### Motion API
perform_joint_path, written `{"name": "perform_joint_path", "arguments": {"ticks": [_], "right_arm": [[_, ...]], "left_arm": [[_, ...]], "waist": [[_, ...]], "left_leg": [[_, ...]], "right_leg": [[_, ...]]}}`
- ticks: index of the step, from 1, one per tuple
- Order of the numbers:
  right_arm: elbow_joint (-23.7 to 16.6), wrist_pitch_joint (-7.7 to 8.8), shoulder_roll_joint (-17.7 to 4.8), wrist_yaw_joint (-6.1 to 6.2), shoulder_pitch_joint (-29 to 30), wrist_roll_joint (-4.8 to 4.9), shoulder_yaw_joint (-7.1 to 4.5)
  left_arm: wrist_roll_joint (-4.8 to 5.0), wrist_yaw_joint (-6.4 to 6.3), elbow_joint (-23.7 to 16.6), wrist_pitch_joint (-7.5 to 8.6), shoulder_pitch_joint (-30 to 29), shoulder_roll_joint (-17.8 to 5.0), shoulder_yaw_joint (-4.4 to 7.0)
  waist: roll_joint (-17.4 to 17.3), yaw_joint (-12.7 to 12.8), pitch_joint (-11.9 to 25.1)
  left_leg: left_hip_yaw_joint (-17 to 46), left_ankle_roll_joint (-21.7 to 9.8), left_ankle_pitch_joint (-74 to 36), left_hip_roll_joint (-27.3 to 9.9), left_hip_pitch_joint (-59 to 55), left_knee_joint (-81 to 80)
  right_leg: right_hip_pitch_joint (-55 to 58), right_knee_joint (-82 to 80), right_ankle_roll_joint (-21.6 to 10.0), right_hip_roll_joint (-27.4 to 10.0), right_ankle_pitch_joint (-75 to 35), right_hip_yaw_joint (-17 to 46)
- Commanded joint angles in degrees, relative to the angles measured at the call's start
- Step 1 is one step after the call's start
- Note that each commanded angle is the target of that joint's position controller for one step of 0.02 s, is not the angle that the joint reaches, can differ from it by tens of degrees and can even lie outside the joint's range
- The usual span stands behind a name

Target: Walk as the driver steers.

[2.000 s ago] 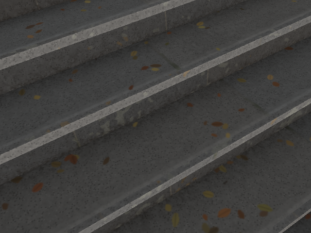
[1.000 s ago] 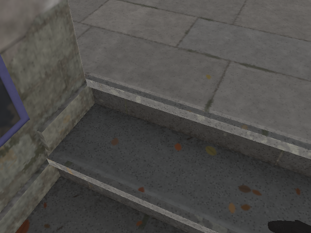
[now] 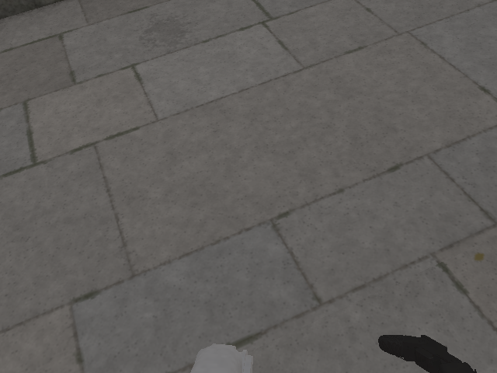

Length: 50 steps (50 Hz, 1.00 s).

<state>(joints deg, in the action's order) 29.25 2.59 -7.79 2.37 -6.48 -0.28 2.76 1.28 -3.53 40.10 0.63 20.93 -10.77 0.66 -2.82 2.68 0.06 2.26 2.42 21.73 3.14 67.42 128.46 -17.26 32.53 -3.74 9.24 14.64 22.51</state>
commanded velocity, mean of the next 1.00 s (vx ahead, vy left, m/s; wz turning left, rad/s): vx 0.89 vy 0.00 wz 0.21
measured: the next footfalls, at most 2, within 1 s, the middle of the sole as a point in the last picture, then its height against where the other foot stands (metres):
left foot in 0.24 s outside the picture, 0.16 m higher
right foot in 0.80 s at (170, 293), level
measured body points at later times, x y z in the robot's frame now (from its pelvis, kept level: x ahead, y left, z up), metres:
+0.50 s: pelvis +0.26 +0.23 +0.13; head +0.21 +0.25 +0.57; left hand +0.47 +0.42 +0.12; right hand +0.24 +0.04 -0.01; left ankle +0.20 +0.24 -0.58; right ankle +0.32 +0.10 -0.39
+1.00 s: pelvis +0.64 +0.43 +0.15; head +0.63 +0.48 +0.60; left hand +0.51 +0.64 -0.01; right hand +0.92 +0.30 +0.12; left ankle +0.62 +0.62 -0.46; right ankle +0.62 +0.33 -0.58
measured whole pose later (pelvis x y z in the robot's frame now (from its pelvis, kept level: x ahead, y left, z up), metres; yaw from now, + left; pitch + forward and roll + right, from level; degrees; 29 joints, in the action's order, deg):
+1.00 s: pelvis +0.64 +0.43 +0.15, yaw +17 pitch +1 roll -5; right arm 33.5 8.6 -11.4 -1.0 -6.0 -0.9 1.3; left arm 0.7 -0.7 53.7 4.5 31.1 -12.5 3.4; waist 1.6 2.3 2.1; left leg 12.4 -0.9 18.8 -5.6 42.8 79.2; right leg -6.4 21.2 -6.5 10.0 16.1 3.2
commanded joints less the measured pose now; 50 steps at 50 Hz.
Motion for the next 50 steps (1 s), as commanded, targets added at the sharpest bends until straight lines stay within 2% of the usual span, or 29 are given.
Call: {"name": "perform_joint_path", "arguments": {"ticks": [1, 4, 5, 7, 9, 11, 12, 13, 14, 15, 16, 17, 19, 21, 24, 28, 32, 34, 36, 39, 40, 41, 42, 43, 44, 45, 46, 47, 50], "right_arm": [[-5.51, 1.93, 0.40, 0.71, 3.81, 0.39, 0.16], [-10.00, 1.21, 0.83, 2.18, 9.52, 0.70, 0.84], [-9.16, 0.53, -0.43, 2.79, 5.64, -0.26, 0.75], [-6.46, -0.15, -3.73, 2.52, -1.78, 0.79, -0.94], [-2.45, 0.10, -9.93, 0.73, -10.62, 0.90, -4.44], [3.61, -0.41, -17.54, 0.24, -27.75, 2.77, -8.86], [9.14, -1.24, -18.89, -1.40, -36.54, 0.97, -9.21], [13.01, -1.31, -14.56, -3.03, -33.04, -0.35, -5.42], [8.50, -0.67, -6.42, -2.70, -17.72, 0.32, -1.79], [8.08, 0.08, -9.23, -2.55, -18.36, 1.24, -3.86], [9.91, 0.48, -7.70, -2.82, -19.93, 0.13, -3.27], [12.32, 1.50, -7.83, -3.42, -22.39, -0.39, -3.47], [14.62, 2.44, -5.18, -2.97, -21.15, -1.32, -2.93], [17.18, 1.79, -3.74, -3.74, -23.40, 0.24, -2.44], [17.27, 1.29, -1.60, -4.17, -25.47, 2.62, -1.57], [17.71, 0.75, -2.72, -2.00, -29.35, 2.82, -2.23], [21.32, 0.94, -2.91, -0.13, -32.21, 0.25, -1.54], [22.43, 1.67, -3.18, -0.26, -32.56, -0.06, -1.32], [22.89, 1.55, -7.49, 0.08, -32.31, -0.11, -2.63], [20.16, 0.45, -12.69, 1.41, -25.32, -3.06, -5.06], [16.79, 0.83, -15.97, 1.78, -15.86, -3.80, -6.36], [10.73, 2.06, -14.03, 1.26, -3.35, -6.23, -5.85], [6.83, 3.70, -3.92, -0.14, -6.41, -4.73, -3.09], [4.16, 4.78, -5.64, -0.91, -9.61, 3.42, -3.00], [2.60, 6.04, -9.18, -1.48, -3.67, 4.43, -2.80], [2.55, 6.93, -8.37, -2.45, -2.59, 2.24, -2.65], [3.38, 7.13, -6.62, -3.19, -4.22, 0.04, -2.31], [2.96, 6.97, -5.54, -4.18, -6.53, -0.87, -2.06], [-0.82, 7.42, -6.95, -3.77, -0.73, -1.17, -1.13]], "left_arm": [[0.37, 0.95, 2.71, 0.25, 6.25, -7.01, 1.44], [0.20, 1.80, 3.97, -0.10, 1.70, -7.81, 1.23], [1.12, 1.90, 4.62, 0.49, -0.70, -11.76, 2.35], [2.25, 2.30, 6.37, 1.55, -5.28, -14.62, 3.44], [3.75, 3.67, 3.80, 1.73, -12.93, -17.50, 4.94], [0.85, 4.22, 3.89, 1.70, -13.28, -17.05, 4.81], [-0.40, 4.71, 1.93, 2.78, -15.30, -13.17, 3.47], [-1.72, 6.60, -0.95, 4.18, -11.63, 3.25, -0.68], [-2.36, 8.73, -4.10, 4.98, -3.90, 4.35, -0.36], [-1.06, 8.35, -6.05, 5.82, -7.19, -1.31, 0.23], [-0.67, 8.26, -10.04, 6.11, -14.66, -0.85, -0.78], [-1.85, 8.06, -13.06, 6.06, -20.83, 0.95, -1.65], [-2.21, 8.63, -15.19, 5.67, -19.83, 2.83, -1.86], [-1.91, 8.42, -16.53, 5.68, -18.65, 6.33, -3.26], [-2.18, 6.54, -18.34, 5.81, -23.85, 4.85, -3.30], [-1.51, 3.78, -19.14, 6.63, -33.38, 1.93, -1.95], [0.91, 4.69, -17.87, 7.97, -40.81, 1.10, -0.43], [1.64, 5.82, -16.42, 8.25, -41.20, 0.38, 0.27], [2.52, 6.58, -14.13, 7.91, -37.86, -2.42, 1.73], [4.37, 5.80, -6.49, 4.82, -20.48, -9.66, 4.40], [4.01, 5.09, -0.94, 4.30, -3.48, -12.21, 4.98], [2.54, 5.31, 7.08, 5.00, 14.82, -10.82, 3.66], [-2.17, 5.66, 7.94, 5.93, 13.40, -3.13, 1.11], [-4.68, 4.04, 6.77, 6.98, 10.34, -4.65, 2.65], [-3.89, 3.01, 7.18, 7.49, 10.06, -3.78, 2.99], [-2.60, 2.62, 7.53, 7.43, 6.68, -3.80, 2.98], [-1.74, 2.85, 5.72, 7.30, 1.16, -4.30, 2.80], [-0.89, 2.86, 4.51, 6.68, -2.75, -4.75, 2.79], [0.30, 2.32, 0.17, 6.12, -12.20, -7.06, 3.19]], "waist": [[16.09, 0.69, -0.40], [16.60, -0.24, -4.90], [15.88, -3.00, -1.39], [17.39, -7.54, 2.27], [18.43, -13.14, 8.18], [13.52, -19.66, 13.64], [2.08, -22.40, 11.09], [-34.71, -10.18, 2.83], [-44.64, 1.09, 5.76], [-27.87, -1.32, -0.96], [-10.03, -2.34, -6.63], [-0.98, -3.20, -8.28], [-0.21, -1.13, -5.47], [1.30, -0.66, -4.51], [6.95, -3.17, -5.39], [0.30, -8.55, -8.08], [-3.96, -10.43, -4.73], [-5.81, -9.97, -0.94], [-7.32, -7.68, 2.31], [-2.04, 0.73, 4.08], [2.89, 9.59, 7.73], [15.16, 15.72, 12.16], [25.17, 6.67, 18.67], [24.53, 5.25, 18.62], [14.95, 7.52, 12.32], [-1.36, 2.85, 4.02], [-8.14, -2.83, -0.42], [-6.97, -7.28, -3.29], [-6.00, -10.62, -12.58]], "left_leg": [[1.83, -1.02, 2.51, -4.60, 21.31, 2.67], [0.15, -1.30, 1.00, -7.02, 16.72, -7.31], [-3.22, -2.03, -2.60, -8.84, 8.92, -17.68], [-6.72, -3.69, -0.54, -11.13, -8.09, -29.43], [-12.78, -5.89, 4.47, -8.20, -40.09, -44.44], [-10.79, -6.24, 7.07, -1.18, -57.89, -56.48], [-4.25, -7.91, 10.15, 4.04, -60.21, -70.45], [16.85, -12.66, 14.40, 2.32, -54.75, -86.72], [53.67, -17.50, 41.98, -6.73, -47.15, -117.50], [61.49, -16.56, 44.79, -14.30, -42.65, -123.51], [57.19, -15.66, 38.06, -13.28, -35.91, -117.66], [48.78, -13.81, 31.32, -10.98, -33.07, -112.25], [37.63, -13.12, 25.10, -5.66, -36.06, -103.59], [31.74, -13.07, 15.85, -3.24, -44.40, -103.19], [29.98, -13.64, 10.97, -3.84, -48.69, -111.16], [25.95, -12.57, -8.33, -3.79, -54.77, -119.58], [16.42, -9.97, -33.65, -4.51, -63.67, -121.18], [11.71, -5.79, -62.24, -3.94, -67.75, -116.33], [11.07, -2.63, -84.39, -7.88, -74.98, -110.70], [8.68, 1.23, -104.30, -11.19, -82.19, -91.03], [6.01, 2.87, -99.95, -7.64, -77.59, -70.31], [2.65, 2.61, -36.35, 0.56, -54.67, -41.77], [12.57, 2.34, 11.90, 4.03, -23.59, -26.99], [18.54, 0.87, 11.88, -1.14, -8.58, -20.74], [16.98, -1.35, 11.43, -2.98, -0.69, -19.82], [13.37, -4.31, 6.21, -4.45, -0.72, -25.58], [11.02, -5.61, 0.99, -5.18, -7.06, -32.06], [10.69, -5.78, -0.74, -6.35, -11.92, -37.77], [3.49, -1.40, -10.45, -11.33, -38.50, -70.97]], "right_leg": [[15.63, -11.49, -8.47, -17.24, 19.61, 12.79], [3.02, -19.86, -8.39, -19.49, 18.40, 8.50], [1.80, -25.91, -8.73, -20.81, 18.41, 6.80], [1.47, -31.09, -6.37, -22.17, 7.21, -0.71], [-4.57, -29.91, -4.23, -20.05, -32.05, -12.02], [2.14, -3.75, -4.13, -19.68, -71.57, -18.02], [-1.31, 18.27, -3.91, -19.44, -65.38, -17.42], [-12.35, 46.66, 1.15, -5.01, -0.37, -17.98], [-23.07, 66.17, 0.02, -3.11, -0.22, -9.76], [-27.70, 74.49, -1.38, -3.22, -3.53, -13.91], [-30.60, 79.70, -2.76, -5.05, -6.53, -16.35], [-31.09, 80.30, -2.90, -6.69, -6.41, -16.03], [-34.45, 83.19, -3.51, -8.18, -8.49, -16.40], [-42.18, 82.65, -2.73, -8.53, -7.20, -18.73], [-42.14, 63.19, -0.96, -10.96, -4.19, -22.71], [-39.63, 38.29, 2.65, -9.92, -10.40, -26.07], [-29.31, 15.30, 2.16, -7.51, -21.04, -30.53], [-18.64, 6.17, 0.44, -4.20, -20.22, -33.96], [-12.85, 2.69, -0.44, -1.91, -19.35, -34.05], [-5.24, -5.01, -2.37, -2.62, -15.90, -31.63], [6.02, -12.43, -5.98, -6.64, -24.94, -28.24], [29.30, -9.75, -9.19, -13.23, -33.20, -19.44], [51.59, 3.43, -16.28, -19.84, -24.36, 0.30], [56.51, -8.62, -22.44, -26.77, 8.05, 19.13], [52.97, -15.60, -21.54, -28.80, 15.48, 22.66], [41.76, -19.17, -18.61, -26.11, 11.11, 18.39], [27.29, -21.31, -17.18, -21.32, 4.69, 12.49], [15.26, -22.96, -16.42, -18.47, 4.98, 10.34], [-27.20, -25.95, -11.79, -9.63, 5.67, -3.85]]}}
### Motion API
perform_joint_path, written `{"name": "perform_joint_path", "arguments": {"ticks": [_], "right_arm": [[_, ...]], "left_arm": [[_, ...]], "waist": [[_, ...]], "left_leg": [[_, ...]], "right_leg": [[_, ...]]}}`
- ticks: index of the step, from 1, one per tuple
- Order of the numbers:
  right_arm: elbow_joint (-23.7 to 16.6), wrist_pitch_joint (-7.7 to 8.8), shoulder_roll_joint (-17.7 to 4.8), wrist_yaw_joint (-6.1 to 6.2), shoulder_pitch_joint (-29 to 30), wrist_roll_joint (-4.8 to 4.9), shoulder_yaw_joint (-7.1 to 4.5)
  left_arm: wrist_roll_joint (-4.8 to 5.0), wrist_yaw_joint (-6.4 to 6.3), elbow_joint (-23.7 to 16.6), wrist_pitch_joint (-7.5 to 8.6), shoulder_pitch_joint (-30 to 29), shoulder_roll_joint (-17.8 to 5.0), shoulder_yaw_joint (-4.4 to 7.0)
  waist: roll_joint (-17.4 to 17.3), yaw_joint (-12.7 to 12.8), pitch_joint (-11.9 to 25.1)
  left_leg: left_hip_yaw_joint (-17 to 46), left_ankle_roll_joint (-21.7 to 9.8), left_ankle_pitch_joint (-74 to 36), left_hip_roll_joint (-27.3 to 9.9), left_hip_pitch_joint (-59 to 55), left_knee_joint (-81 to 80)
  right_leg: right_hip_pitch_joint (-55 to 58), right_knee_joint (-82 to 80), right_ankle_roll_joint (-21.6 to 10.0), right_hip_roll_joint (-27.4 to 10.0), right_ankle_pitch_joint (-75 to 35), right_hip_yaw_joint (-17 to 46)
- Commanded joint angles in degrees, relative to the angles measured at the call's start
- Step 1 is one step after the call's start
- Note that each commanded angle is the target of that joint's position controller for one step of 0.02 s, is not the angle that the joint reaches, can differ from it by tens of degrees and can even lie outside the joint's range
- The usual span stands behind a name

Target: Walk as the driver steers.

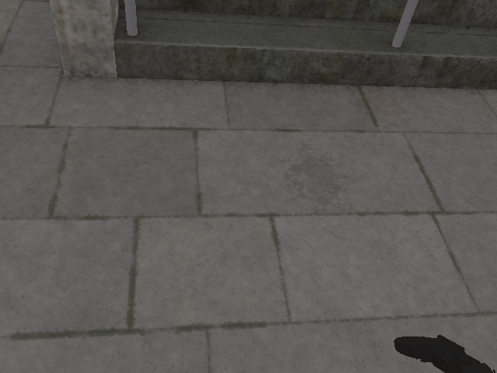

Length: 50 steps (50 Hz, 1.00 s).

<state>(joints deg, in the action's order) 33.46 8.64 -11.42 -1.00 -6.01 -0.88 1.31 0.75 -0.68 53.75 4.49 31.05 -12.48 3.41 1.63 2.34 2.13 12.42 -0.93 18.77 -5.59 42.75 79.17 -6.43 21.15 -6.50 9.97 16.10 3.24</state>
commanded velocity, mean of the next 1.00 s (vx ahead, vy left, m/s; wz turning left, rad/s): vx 0.45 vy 0.00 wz -0.59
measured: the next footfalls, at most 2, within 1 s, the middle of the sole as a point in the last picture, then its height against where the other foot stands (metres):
left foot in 0.14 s outside the picture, level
right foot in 0.52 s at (274, 359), level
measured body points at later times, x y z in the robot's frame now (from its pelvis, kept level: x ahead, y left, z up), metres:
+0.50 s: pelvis +0.41 +0.05 -0.02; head +0.43 +0.01 +0.43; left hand +0.76 +0.16 -0.05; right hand +0.28 -0.23 -0.15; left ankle +0.32 +0.26 -0.72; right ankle +0.55 -0.08 -0.72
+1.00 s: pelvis +0.57 +0.04 -0.01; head +0.58 +0.04 +0.44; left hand +0.84 +0.14 -0.11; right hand +0.54 -0.24 -0.11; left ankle +0.68 +0.13 -0.73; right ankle +0.55 -0.08 -0.73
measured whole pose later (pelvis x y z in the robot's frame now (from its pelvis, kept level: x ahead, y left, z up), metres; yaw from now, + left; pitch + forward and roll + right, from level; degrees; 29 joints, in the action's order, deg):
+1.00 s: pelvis +0.57 +0.04 -0.01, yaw -37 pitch +1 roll +0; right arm 41.3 0.2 -12.0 1.4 -10.1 -2.0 -0.9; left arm -0.9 -0.2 38.0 -0.6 10.7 -12.6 1.6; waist 0.5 0.5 1.2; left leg 1.9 1.5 16.4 -1.6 21.1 35.2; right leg -22.9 34.6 -1.5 4.8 13.7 4.6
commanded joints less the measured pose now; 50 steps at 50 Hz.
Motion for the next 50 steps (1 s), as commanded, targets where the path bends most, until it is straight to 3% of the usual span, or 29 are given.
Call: {"name": "perform_joint_path", "arguments": {"ticks": [1, 2, 3, 5, 6, 7, 8, 9, 10, 11, 12, 13, 15, 18, 21, 24, 25, 26, 27, 28, 29, 31, 33, 37, 46, 47, 48, 49, 50], "right_arm": [[-4.69, 1.58, -2.55, -0.71, 0.45, -1.35, 0.57], [-3.70, 0.79, -4.21, 0.03, 0.37, 0.06, -0.45], [-3.54, -0.39, -6.37, 1.01, -0.97, 2.38, -1.71], [-3.54, -1.31, -8.86, 2.60, 0.42, 3.55, -2.76], [-2.00, -0.98, -10.87, 3.04, -4.92, 3.62, -4.21], [-0.83, -0.62, -12.56, 2.77, -18.52, 3.77, -5.90], [1.75, -0.88, -19.51, 2.87, -32.10, 2.38, -7.69], [2.76, -1.05, -25.88, 1.37, -29.49, 0.21, -8.49], [1.06, -1.71, -18.53, 1.03, -23.43, 1.00, -7.64], [2.33, -2.14, -13.27, 1.30, -19.10, 1.48, -6.52], [3.29, -2.62, -10.85, 1.27, -14.91, 0.41, -5.53], [3.92, -2.85, -7.79, 1.33, -10.19, -0.80, -4.89], [5.81, -2.78, -1.98, 1.75, -5.94, 0.34, -3.74], [6.85, -2.41, -6.99, 2.92, -1.24, 1.23, -5.28], [7.02, -2.52, -14.89, 4.20, 0.21, 1.68, -7.47], [7.04, -2.41, -18.17, 4.11, -0.49, 3.57, -8.55], [6.69, -2.23, -16.94, 3.59, -1.13, 3.63, -8.14], [7.25, -2.33, -10.91, 2.59, -5.11, 1.53, -6.51], [6.51, -2.43, -5.62, 1.75, -16.09, -1.09, -4.38], [6.25, -2.28, -14.04, 1.23, -18.56, 0.81, -5.22], [5.76, -2.97, -17.36, 1.37, -12.48, 1.77, -5.81], [5.16, -5.08, -14.24, 2.91, -7.74, 0.69, -5.26], [5.10, -6.65, -13.62, 3.36, -8.54, 0.57, -5.41], [4.91, -6.72, -8.65, 4.18, -6.35, -0.12, -4.01], [3.93, -7.71, -5.49, 2.78, -2.97, 0.28, -3.52], [3.73, -7.47, -6.15, 2.42, -3.55, -0.87, -3.59], [2.86, -7.48, -10.54, 2.42, -3.52, -1.99, -4.46], [3.16, -7.57, -10.76, 2.36, -1.13, -2.07, -4.76], [2.56, -7.36, -7.31, 2.14, 0.96, -1.64, -4.02]], "left_arm": [[1.52, -0.66, -13.61, 2.84, -19.15, -8.85, 1.81], [1.67, -0.98, -13.26, 3.52, -16.00, -13.65, 3.32], [1.99, -0.68, -13.07, 3.22, -13.84, -14.12, 3.57], [2.07, -0.82, -11.19, 1.58, -6.46, -10.64, 2.67], [1.59, -0.46, -10.94, 1.26, -5.37, -9.01, 2.18], [0.94, 0.49, -12.73, 1.22, -8.79, -7.71, 1.75], [-2.16, 0.69, -15.01, 1.52, -8.30, -0.35, -0.26], [3.17, 1.04, -18.43, 2.58, 2.23, 3.57, -1.59], [5.18, 0.20, -16.45, 1.71, -1.30, 1.20, -1.34], [4.18, -0.04, -18.09, 1.28, -9.31, 0.60, -1.36], [2.54, -0.25, -19.48, 0.38, -13.93, 0.24, -1.02], [0.90, 0.04, -20.84, -0.65, -15.13, -1.06, -0.26], [1.74, 0.84, -22.04, -3.12, -15.83, -2.05, 0.60], [-0.07, 2.16, -24.83, -3.48, -20.26, -2.02, -0.05], [-0.81, 4.19, -22.24, -3.15, -17.70, -5.05, 1.16], [-0.88, 4.48, -20.66, -4.29, -10.34, -10.93, 3.54], [-0.86, 3.87, -18.89, -4.41, -2.94, -13.65, 5.06], [0.01, 2.62, -18.36, -4.32, -3.81, -14.29, 4.79], [-2.31, 1.75, -23.78, -3.44, -13.01, -18.01, 3.24], [-3.31, 2.17, -27.16, -3.00, -15.12, -16.84, 3.08], [-2.39, 2.61, -27.62, -2.79, -18.38, -14.92, 2.55], [-0.58, 2.30, -26.28, -2.64, -20.79, -11.69, 1.44], [-1.66, 1.84, -25.13, -2.52, -21.80, -11.14, 1.01], [-2.01, 0.45, -22.69, -2.26, -20.89, -10.42, 0.80], [-1.14, 0.49, -19.83, -4.94, -21.41, -4.79, -0.81], [-1.38, 0.52, -18.72, -4.64, -18.48, -2.95, -1.35], [-2.23, 0.48, -18.22, -4.36, -14.38, -2.26, -1.37], [-1.45, 0.43, -18.19, -4.35, -12.39, -2.77, -0.96], [-2.00, 0.16, -18.33, -4.62, -15.96, -4.79, -0.48]], "waist": [[-11.18, -8.10, -10.46], [-6.96, -7.02, -7.43], [-2.19, -6.51, -7.76], [-1.19, -4.59, -5.51], [-0.04, -7.77, -0.58], [2.09, -16.03, 7.94], [-11.05, -18.23, 18.55], [-36.64, -9.35, 27.37], [-25.23, -10.10, 17.55], [-19.06, -10.70, 6.14], [-11.21, -8.48, -0.59], [-11.22, -5.02, -2.64], [-10.72, -2.05, -5.19], [-7.50, -0.44, -7.42], [-6.43, 0.67, -0.60], [-6.34, 5.72, 4.59], [-2.84, 9.71, 7.53], [9.22, 7.58, 3.96], [22.96, -3.25, 9.05], [17.10, -0.19, 24.12], [6.04, 0.30, 19.80], [-3.42, -2.17, 10.45], [-1.65, -4.55, 7.50], [-2.06, -4.20, 10.32], [5.22, -3.40, 4.80], [3.79, -2.92, 4.18], [-4.36, 0.31, 3.52], [-14.47, 2.68, 3.00], [-13.20, 1.25, 1.36]], "left_leg": [[-9.74, 3.56, -19.02, -0.69, -31.64, -29.39], [-9.30, 5.52, -22.96, 1.18, -37.51, -32.01], [-7.79, 6.18, -22.20, 1.64, -35.54, -38.10], [-7.98, 6.96, -15.15, 3.78, -34.38, -44.16], [-9.60, 5.96, -13.15, 4.54, -40.77, -43.36], [-5.67, 3.55, -10.48, 0.80, -55.60, -39.52], [10.70, 0.00, -0.72, -10.81, -69.02, -41.56], [49.65, -11.13, 13.06, -24.69, -72.74, -61.41], [49.02, -10.73, 31.17, -21.27, -66.87, -66.72], [35.87, -8.55, 26.02, -18.21, -58.10, -65.24], [24.55, -7.68, 8.75, -15.57, -48.06, -64.19], [15.72, -7.11, -7.01, -14.17, -39.97, -61.35], [1.08, -4.47, -20.90, -10.36, -34.25, -60.57], [-9.48, -3.80, -32.11, -9.82, -29.96, -63.08], [-17.98, -2.17, -39.66, -6.90, -29.21, -60.72], [-19.45, -0.86, -57.11, -6.89, -31.98, -45.59], [-19.17, 0.29, -50.72, -4.74, -27.17, -32.85], [-18.71, 2.92, 1.43, 2.71, -15.50, -13.70], [-13.94, 4.04, 23.26, 8.04, -5.03, 7.94], [-4.27, 3.43, 17.21, 7.96, -4.35, 13.78], [-5.07, 2.97, 10.59, 5.83, -3.30, 10.69], [-6.10, 3.40, 4.87, 1.89, -4.05, 2.97], [-6.47, 3.53, 4.99, 0.70, -9.78, -1.94], [-8.38, 5.42, 1.82, 1.51, -11.42, -13.46], [-11.43, 2.90, -9.61, 4.02, -28.21, -47.60], [-9.34, 1.51, -14.02, 2.21, -31.72, -51.72], [-2.66, -1.38, -22.64, -4.66, -33.80, -52.75], [1.56, -6.24, -15.85, -8.24, -28.08, -56.35], [2.65, -6.58, -5.54, -7.21, -21.82, -59.38]], "right_leg": [[-46.16, -13.76, -8.11, -8.77, 3.72, 13.08], [-44.33, -13.59, -8.42, -10.95, 5.39, 15.52], [-37.68, -9.40, -7.50, -10.58, 6.56, 15.86], [-23.99, -2.39, -4.02, -10.40, 4.54, 17.62], [-21.80, 7.77, -1.49, -9.08, -2.38, 15.44], [-25.99, 25.22, 2.25, -7.16, -10.91, 12.48], [-31.87, 50.89, 4.11, -4.74, 11.67, 8.90], [-42.81, 69.67, 3.60, -4.96, 13.43, 8.54], [-49.68, 73.94, 2.97, -9.61, 7.72, 6.19], [-53.32, 74.82, 2.34, -11.90, 2.37, 3.35], [-49.74, 73.72, 2.51, -13.83, 0.07, 1.05], [-45.13, 70.01, 3.04, -15.25, -0.12, 1.81], [-41.52, 62.11, 3.53, -16.40, 4.66, 2.39], [-37.73, 39.34, 4.34, -16.49, -2.93, -0.33], [-18.88, 23.10, 4.36, -11.36, -17.97, -6.98], [-4.21, 17.85, 0.48, -6.47, -17.21, -9.17], [7.65, 14.10, -1.88, -5.63, -21.76, -7.25], [14.44, 9.50, -4.91, -10.08, -32.86, -0.36], [18.32, 13.03, -13.84, -24.41, -64.28, 23.05], [21.90, 2.90, -20.69, -31.70, -46.69, 36.66], [15.12, 0.39, -17.89, -29.06, -30.45, 33.86], [0.80, 0.17, -12.37, -24.16, -24.07, 26.22], [-10.02, -0.15, -11.41, -21.86, -32.51, 20.09], [-10.60, 1.69, -10.84, -19.84, -45.91, 12.50], [-16.25, 2.88, -4.87, -16.52, -8.05, 12.11], [-17.47, 4.86, -1.48, -14.37, -4.02, 11.45], [-20.19, 11.11, 2.15, -9.30, 5.62, 7.93], [-17.86, 12.29, 4.53, -6.65, 6.90, 1.87], [-12.82, 11.71, 5.95, -8.31, 2.92, 1.62]]}}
